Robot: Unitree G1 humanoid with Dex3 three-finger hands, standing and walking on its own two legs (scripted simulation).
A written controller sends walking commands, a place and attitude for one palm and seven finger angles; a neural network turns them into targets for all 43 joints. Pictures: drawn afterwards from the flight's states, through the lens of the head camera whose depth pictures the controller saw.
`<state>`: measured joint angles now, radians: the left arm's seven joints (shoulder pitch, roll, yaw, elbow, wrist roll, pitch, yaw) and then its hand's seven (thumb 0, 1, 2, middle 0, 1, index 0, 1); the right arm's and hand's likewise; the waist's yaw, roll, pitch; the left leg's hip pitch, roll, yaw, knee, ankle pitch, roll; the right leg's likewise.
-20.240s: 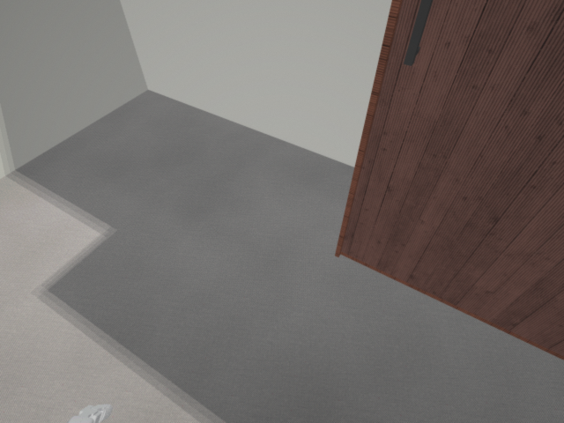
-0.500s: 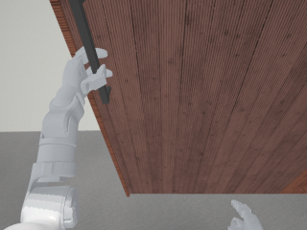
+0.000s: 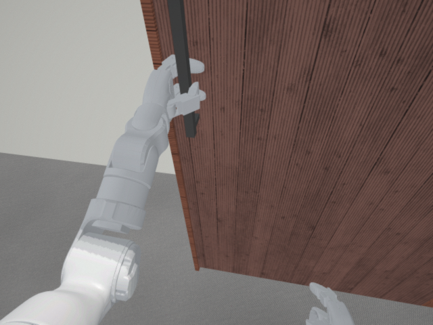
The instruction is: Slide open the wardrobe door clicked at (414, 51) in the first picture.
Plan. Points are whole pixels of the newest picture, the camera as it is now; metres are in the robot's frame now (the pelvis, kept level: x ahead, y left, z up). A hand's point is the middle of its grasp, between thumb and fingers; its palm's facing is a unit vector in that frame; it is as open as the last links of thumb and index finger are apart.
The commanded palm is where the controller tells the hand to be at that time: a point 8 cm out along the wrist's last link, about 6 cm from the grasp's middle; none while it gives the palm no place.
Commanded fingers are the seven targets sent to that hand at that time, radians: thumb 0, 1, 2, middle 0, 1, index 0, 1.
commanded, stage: tug the door sideways, standing still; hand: left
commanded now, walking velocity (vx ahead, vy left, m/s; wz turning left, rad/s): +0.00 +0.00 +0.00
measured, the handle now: (187, 69) +0.48 +0.11 +0.26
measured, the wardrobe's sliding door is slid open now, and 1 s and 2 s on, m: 0.00 0.01 0.26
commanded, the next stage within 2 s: step sideways, sliding the door along in 0.44 s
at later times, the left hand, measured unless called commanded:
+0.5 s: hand (200, 100) +0.42 +0.07 +0.23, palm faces +0.01 -1.00 -0.08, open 5.8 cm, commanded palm +0.39 +0.07 +0.24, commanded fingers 0.00 0.90 0.90 -0.45 -1.40 -0.45 -1.40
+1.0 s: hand (210, 101) +0.44 +0.06 +0.22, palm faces +0.21 -0.98 -0.08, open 6.0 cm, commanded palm +0.41 +0.04 +0.23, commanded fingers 0.00 0.90 0.90 -0.45 -1.40 -0.45 -1.40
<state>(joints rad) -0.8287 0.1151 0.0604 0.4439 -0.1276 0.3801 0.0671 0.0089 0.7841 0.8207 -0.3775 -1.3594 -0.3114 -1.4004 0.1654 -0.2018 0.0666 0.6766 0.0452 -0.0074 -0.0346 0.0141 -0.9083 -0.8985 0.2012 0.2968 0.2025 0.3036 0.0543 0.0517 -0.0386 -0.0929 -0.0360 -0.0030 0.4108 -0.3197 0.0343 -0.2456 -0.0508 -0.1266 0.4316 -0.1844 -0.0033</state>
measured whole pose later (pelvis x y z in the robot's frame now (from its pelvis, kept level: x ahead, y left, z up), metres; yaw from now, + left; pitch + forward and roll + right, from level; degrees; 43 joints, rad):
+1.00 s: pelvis +0.00 -0.10 -0.02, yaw +6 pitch +0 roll -1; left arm -0.85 0.20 0.09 0.28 -0.08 -0.04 0.13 -0.01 0.78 0.86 -0.45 -1.40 -0.20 -1.40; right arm 0.14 -0.22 -0.02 0.70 0.05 -0.08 -0.05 0.02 -0.91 -0.90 0.20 0.30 0.20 0.30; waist 0.06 0.06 0.24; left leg -0.29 0.09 0.01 0.70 -0.32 -0.01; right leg -0.34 0.01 -0.15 0.66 -0.30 -0.06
